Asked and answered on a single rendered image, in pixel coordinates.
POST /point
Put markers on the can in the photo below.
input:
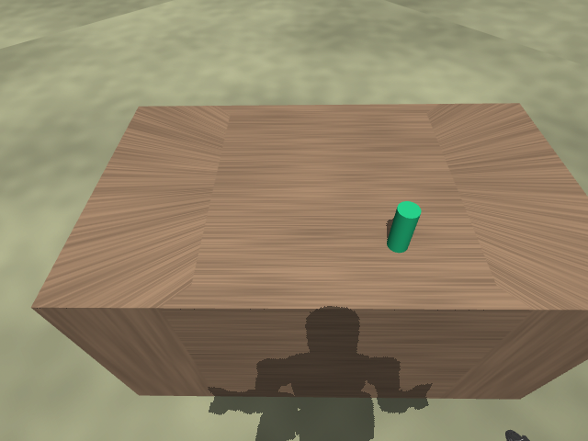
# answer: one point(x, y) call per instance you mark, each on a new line
point(404, 223)

